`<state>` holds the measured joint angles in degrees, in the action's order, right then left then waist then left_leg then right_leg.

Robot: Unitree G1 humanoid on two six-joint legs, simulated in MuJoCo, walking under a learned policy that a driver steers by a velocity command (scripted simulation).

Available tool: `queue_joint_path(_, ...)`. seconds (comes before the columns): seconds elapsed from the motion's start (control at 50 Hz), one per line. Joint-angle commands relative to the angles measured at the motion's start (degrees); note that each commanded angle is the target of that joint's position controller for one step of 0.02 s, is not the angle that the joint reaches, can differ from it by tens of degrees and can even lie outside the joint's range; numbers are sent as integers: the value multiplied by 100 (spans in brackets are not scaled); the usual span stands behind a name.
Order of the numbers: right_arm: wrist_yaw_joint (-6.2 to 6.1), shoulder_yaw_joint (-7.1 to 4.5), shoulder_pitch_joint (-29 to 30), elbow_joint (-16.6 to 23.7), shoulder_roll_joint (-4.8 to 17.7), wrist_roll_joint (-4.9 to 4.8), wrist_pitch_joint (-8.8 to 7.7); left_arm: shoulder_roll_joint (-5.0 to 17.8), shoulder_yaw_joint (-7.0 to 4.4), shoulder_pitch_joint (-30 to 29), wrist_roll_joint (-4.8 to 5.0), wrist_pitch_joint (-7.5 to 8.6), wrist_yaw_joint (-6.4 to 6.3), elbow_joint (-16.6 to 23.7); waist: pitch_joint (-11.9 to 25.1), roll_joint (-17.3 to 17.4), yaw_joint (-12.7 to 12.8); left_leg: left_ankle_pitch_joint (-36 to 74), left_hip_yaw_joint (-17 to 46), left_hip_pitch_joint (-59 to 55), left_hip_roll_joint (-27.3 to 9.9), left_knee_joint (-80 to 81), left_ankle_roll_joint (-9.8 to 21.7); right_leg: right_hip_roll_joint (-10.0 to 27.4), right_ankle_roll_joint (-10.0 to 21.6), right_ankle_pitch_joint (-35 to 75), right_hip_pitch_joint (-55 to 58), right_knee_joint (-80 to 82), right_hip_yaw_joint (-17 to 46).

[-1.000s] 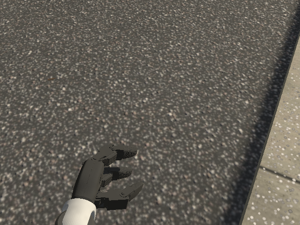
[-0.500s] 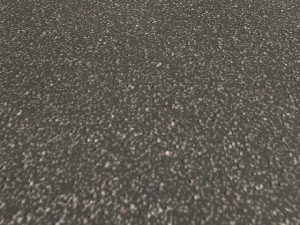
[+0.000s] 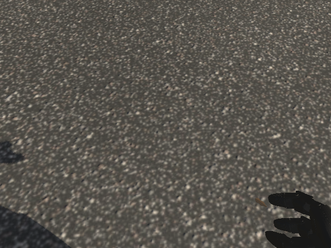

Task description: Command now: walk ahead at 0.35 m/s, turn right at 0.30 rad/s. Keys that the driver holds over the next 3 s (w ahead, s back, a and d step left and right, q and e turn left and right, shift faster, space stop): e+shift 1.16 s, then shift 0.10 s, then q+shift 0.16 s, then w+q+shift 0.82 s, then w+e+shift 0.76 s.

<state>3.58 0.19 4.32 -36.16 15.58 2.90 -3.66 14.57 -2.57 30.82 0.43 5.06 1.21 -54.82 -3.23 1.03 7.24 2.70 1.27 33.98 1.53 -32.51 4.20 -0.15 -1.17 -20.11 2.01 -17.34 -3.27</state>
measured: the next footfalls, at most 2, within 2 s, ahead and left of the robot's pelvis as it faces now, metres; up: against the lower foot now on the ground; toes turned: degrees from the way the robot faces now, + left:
left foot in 0.04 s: +0.22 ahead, +0.07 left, +0.00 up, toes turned -2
right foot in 0.48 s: +0.17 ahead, -0.16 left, +0.00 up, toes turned -27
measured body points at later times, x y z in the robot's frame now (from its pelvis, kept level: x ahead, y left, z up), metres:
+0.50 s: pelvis +0.13 -0.04 -0.01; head +0.14 -0.07 +0.43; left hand +0.39 +0.15 -0.09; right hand +0.14 -0.34 -0.13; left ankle +0.18 +0.07 -0.73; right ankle +0.14 -0.14 -0.74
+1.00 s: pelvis +0.16 -0.03 +0.00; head +0.20 -0.05 +0.45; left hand +0.47 +0.06 -0.11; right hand +0.06 -0.33 -0.08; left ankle +0.25 +0.02 -0.73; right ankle +0.11 -0.12 -0.70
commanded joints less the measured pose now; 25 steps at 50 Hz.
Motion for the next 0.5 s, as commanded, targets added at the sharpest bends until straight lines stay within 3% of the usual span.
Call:
queue_joint_path(0.02, -196, -166, -1961, -490, 661, 151, -96, 1116, -208, -739, 106, 57, -58, 549, 844, -356, -1373, 1079, -29, -3153, -62, 778, 104, 553, 413, 4743, -1169, -1620, 650)
queue_joint_path(0.04, -299, -233, -2358, -509, 1041, 246, -159, 864, -165, -519, 125, 13, -76, 729, 1477, 190, -1379, 3743, 701, -4298, -1250, 214, 198, 172, 305, 2291, -1906, -3104, 480)
queue_joint_path(0.06, -322, -280, -2410, -298, 1227, 171, -136, 214, -48, 604, 300, -123, -193, 758, 2837, 1319, -962, 7052, 2172, -5616, -3219, -483, 931, -411, 236, -1993, -2831, -5344, 476)
queue_joint_path(0.08, -314, -268, -2404, -207, 967, -173, -21, 672, -176, 718, 151, -276, -296, 603, 3198, 678, -1011, 7176, 1998, -5302, -3059, -545, 999, -266, 321, -1980, -2860, -5901, 930)
queue_joint_path(0.1, -374, -257, -1879, -103, 777, -263, 17, 719, -212, 403, 120, -359, -311, 693, 2741, 682, -957, 5310, 1695, -4689, -2840, -5, 1106, -178, 238, -1459, -3255, -6016, 748)
queue_joint_path(0.12, -435, -169, -1502, -74, 421, -255, 47, 748, -240, -34, -20, -439, -271, 754, 1988, 383, -829, 3895, 1332, -3933, -2392, 421, 902, 81, 161, -989, -3445, -5707, 604)
queue_joint_path(0.14, -513, -119, -1345, -123, 273, -239, 48, 707, -265, -323, -76, -520, -201, 840, 1363, 549, -727, 3380, 988, -3379, -2126, 752, 785, 161, 61, -736, -3516, -5518, 557)
queue_joint_path(0.16, -551, -115, -1404, -198, 253, -229, 47, 629, -279, -361, -144, -620, -144, 864, 1023, 579, -636, 3263, 637, -2812, -1985, 1005, 713, 185, -23, -587, -3289, -5435, 505)
queue_joint_path(0.2, -582, -166, -1464, -248, 310, -199, -8, 401, -290, -396, -134, -759, -109, 978, 1049, 492, -472, 2988, 284, -2502, -1998, 1213, 777, 145, -97, -403, -3102, -5397, 426)
queue_joint_path(0.26, -595, -200, -1292, -234, 280, -157, -23, 315, -307, -825, -159, -899, -91, 1267, 927, 582, -377, 2088, -157, -2197, -2066, 1441, 861, 294, -107, -33, -3275, -5022, 352)
queue_joint_path(0.32, -581, -242, -1184, -213, 309, -120, 30, 259, -240, -1349, -150, -987, 61, 1586, 772, 781, -403, 745, -750, -1852, -1934, 1487, 628, 446, 4, 682, -2872, -3825, 201)
queue_joint_path(0.36, -546, -327, -1203, -186, 490, -113, 64, 346, -230, -1619, -128, -1009, 143, 1748, 752, 822, -479, 78, -966, -1710, -1997, 1378, 474, 387, 99, 789, -2430, -3180, 20)
queue_joint_path(0.44, -433, -496, -1496, -205, 788, -175, 232, 565, -285, -1970, -118, -994, 167, 2047, 642, 661, -640, -784, -1100, -1927, -2291, 713, 152, 213, 309, 277, -1958, -2110, -294)
queue_joint_path(0.46, -414, -527, -1636, -254, 803, -186, 301, 624, -313, -1813, -147, -942, 147, 2010, 657, 364, -577, -1322, -1248, -1838, -2134, 206, -75, 120, 399, 429, -1615, -1627, -239)
queue_joint_path(0.48, -369, -547, -1971, -340, 731, -133, 398, 907, -392, -1371, -203, -844, 72, 1864, 605, -607, -465, -2240, -1508, -1412, -1735, -1003, -402, 365, 562, 893, -1142, -818, 557)
queue_joint_path(0.5, -343, -437, -2085, 14, 341, -143, 505, 1876, -587, -1407, -185, -778, -33, 2040, 292, -2412, -685, -4397, -1661, 326, -700, -2638, -941, 1921, 1225, 2941, -821, -303, 3166)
